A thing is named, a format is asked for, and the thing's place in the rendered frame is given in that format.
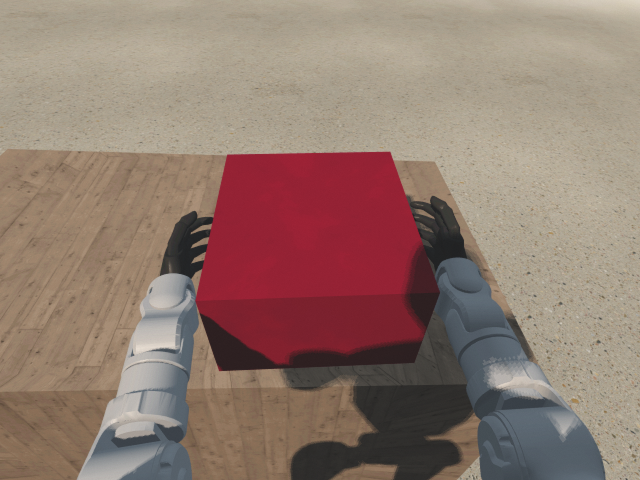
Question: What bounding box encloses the robot left hand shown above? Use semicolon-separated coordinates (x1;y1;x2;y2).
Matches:
160;211;213;279

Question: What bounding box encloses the pedestal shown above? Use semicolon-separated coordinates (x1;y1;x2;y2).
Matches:
0;149;542;480

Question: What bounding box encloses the carton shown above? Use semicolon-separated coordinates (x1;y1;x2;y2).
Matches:
195;152;440;371

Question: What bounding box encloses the robot left upper arm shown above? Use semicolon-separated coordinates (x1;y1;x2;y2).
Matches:
79;440;192;480

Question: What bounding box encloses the robot right upper arm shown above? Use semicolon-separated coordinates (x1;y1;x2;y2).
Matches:
477;406;604;480

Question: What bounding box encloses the robot right hand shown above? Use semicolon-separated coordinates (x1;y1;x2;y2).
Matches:
410;196;467;271

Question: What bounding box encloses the robot right forearm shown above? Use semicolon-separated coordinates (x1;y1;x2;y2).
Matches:
434;257;606;480

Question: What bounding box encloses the robot left forearm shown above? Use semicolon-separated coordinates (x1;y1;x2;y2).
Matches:
77;273;199;480

